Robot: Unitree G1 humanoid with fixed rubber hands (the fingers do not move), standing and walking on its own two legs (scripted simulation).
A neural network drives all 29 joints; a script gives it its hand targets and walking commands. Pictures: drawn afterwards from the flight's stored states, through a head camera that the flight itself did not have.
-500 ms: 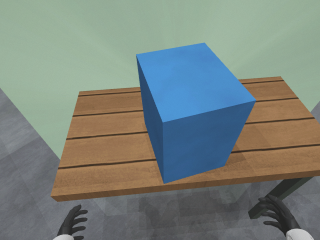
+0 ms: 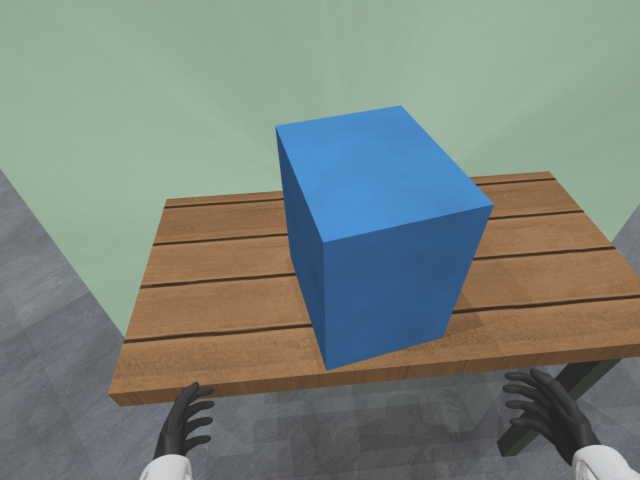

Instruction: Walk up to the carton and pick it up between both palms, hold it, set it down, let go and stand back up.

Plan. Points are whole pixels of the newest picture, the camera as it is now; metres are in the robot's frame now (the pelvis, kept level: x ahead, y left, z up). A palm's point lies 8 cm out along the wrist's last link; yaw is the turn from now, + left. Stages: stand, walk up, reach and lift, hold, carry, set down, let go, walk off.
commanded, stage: reach and lift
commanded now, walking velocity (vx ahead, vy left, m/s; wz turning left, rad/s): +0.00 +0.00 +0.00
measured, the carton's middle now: (363, 237) +0.43 -0.03 +0.06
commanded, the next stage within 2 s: none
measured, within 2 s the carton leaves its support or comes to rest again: neither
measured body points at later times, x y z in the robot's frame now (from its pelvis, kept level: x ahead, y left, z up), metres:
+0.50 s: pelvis +0.01 +0.00 +0.00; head +0.00 +0.00 +0.45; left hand +0.21 +0.19 +0.02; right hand +0.22 -0.26 +0.02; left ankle +0.02 +0.14 -0.74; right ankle +0.03 -0.12 -0.74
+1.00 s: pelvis +0.01 +0.00 +0.00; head +0.00 +0.00 +0.45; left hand +0.23 +0.17 +0.06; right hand +0.26 -0.25 +0.05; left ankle +0.02 +0.14 -0.74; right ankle +0.03 -0.12 -0.74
